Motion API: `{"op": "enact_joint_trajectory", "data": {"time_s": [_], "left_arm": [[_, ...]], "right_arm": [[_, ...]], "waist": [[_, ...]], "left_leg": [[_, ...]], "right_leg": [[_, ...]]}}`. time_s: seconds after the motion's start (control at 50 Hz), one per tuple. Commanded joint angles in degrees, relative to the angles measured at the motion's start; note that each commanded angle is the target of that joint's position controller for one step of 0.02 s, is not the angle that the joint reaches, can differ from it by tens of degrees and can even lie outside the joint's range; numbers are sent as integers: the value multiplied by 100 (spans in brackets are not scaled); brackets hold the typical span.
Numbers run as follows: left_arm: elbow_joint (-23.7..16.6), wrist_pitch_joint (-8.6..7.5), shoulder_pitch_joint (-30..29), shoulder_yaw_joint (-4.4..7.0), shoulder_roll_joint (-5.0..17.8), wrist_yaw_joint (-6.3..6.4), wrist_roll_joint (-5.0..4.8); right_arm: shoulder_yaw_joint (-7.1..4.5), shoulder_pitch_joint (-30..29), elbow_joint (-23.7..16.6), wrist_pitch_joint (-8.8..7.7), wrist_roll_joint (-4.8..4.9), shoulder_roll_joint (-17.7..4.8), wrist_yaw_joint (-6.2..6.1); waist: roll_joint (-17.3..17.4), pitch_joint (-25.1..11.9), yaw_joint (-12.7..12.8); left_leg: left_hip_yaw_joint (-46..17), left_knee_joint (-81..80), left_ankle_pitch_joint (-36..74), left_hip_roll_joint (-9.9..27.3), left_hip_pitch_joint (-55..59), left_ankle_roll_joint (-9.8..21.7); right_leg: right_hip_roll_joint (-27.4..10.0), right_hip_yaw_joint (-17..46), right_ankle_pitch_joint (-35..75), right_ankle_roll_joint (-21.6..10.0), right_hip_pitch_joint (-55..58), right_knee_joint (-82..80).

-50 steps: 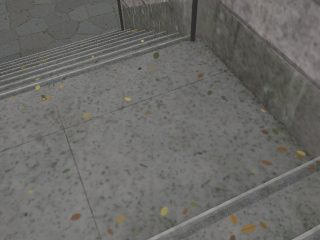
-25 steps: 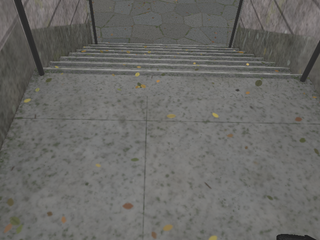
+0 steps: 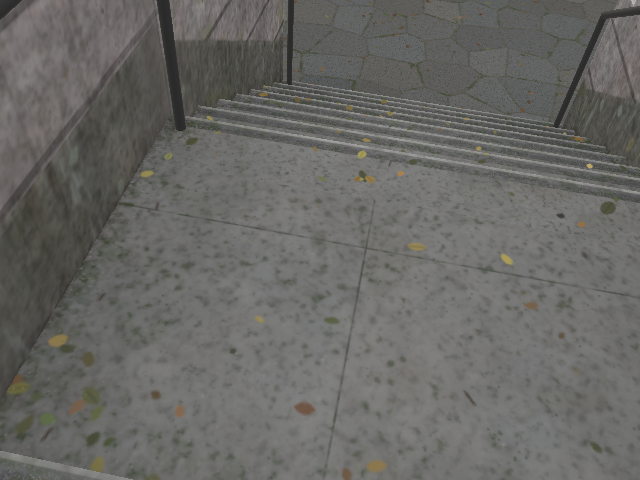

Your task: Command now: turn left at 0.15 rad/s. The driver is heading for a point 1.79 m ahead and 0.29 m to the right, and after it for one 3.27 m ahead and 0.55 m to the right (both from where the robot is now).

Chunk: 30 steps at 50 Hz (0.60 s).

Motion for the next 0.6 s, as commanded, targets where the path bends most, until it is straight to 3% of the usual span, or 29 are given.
{"op": "enact_joint_trajectory", "data": {"time_s": [0.02, 0.04, 0.06, 0.08, 0.1, 0.14, 0.18, 0.26, 0.46, 0.6], "left_arm": [[-135, -136, 434, 54, 94, -122, 55], [-56, -153, 698, 75, 278, -155, 153], [-69, -210, 410, 109, 551, -160, 194], [-107, -257, 274, 46, 265, -177, 198], [-89, -303, 186, -3, 174, -164, 154], [-82, -360, 255, 0, 256, -124, 97], [-20, -391, 506, 15, 313, -60, 97], [96, -386, 800, -1, 266, 34, 76], [516, -335, 1062, 4, 248, 42, 59], [854, -321, 1171, 8, 238, 53, 50]], "right_arm": [[-158, 17, -152, -86, 14, -526, 79], [-133, 100, -111, -129, 17, -384, 112], [-184, 569, -100, -148, 86, -438, 171], [-245, 485, 65, -147, 79, -610, 171], [-278, 311, 82, -121, 88, -660, 155], [-257, 217, 152, -87, 19, -542, 138], [-230, 286, 287, -123, 18, -431, 156], [-245, 464, 615, -172, 21, -424, 82], [-288, 825, 1227, -171, 46, -526, -77], [-301, 942, 1512, -144, 52, -549, -155]], "waist": [[1117, -258, 187], [708, -309, 113], [-199, -259, -455], [-391, -137, -321], [-493, 65, -312], [-289, 112, -253], [-159, 151, -198], [5, 158, -85], [239, -1, -41], [250, 41, -41]], "left_leg": [[-1538, -1662, 620, 1096, -172, 801], [-1279, -1219, 605, 862, -219, 508], [-764, -1355, 172, 550, -16, 202], [-567, -1258, -93, 546, 474, -17], [-514, -1270, 112, 574, 720, -92], [-498, -1365, 342, 595, 818, -54], [-529, -1608, 513, 646, 815, -26], [-511, -1909, 859, 699, 881, -104], [-365, -2103, 1582, 809, 1097, -242], [-254, -2145, 1714, 836, 1181, -300]], "right_leg": [[68, -278, 515, -321, 1529, -1697], [-277, 61, 1448, -456, 1921, -1895], [-568, 605, 1891, -806, 1480, -1971], [-666, 830, 1134, -937, 845, -2469], [-625, 784, 807, -855, 596, -2675], [-523, 624, 592, -667, 693, -2779], [-518, 591, 506, -634, 879, -2892], [-467, 524, 918, -654, 1200, -3051], [-299, 302, 2564, -658, 1826, -3112], [-228, 240, 2815, -624, 1908, -3193]]}}
Keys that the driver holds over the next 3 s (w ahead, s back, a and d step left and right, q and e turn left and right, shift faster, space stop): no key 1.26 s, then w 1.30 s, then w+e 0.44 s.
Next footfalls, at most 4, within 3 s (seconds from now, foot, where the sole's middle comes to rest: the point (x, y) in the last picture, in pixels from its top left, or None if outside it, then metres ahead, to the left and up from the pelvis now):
0.02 right None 0.03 -0.15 -0.75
1.58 left None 0.10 0.07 -0.75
2.00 right None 0.36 -0.07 -0.92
2.50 left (246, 433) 0.75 0.17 -1.10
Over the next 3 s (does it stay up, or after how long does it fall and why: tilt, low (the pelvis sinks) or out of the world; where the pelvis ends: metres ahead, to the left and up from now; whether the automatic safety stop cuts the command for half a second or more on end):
stays up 0.88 0.05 -0.34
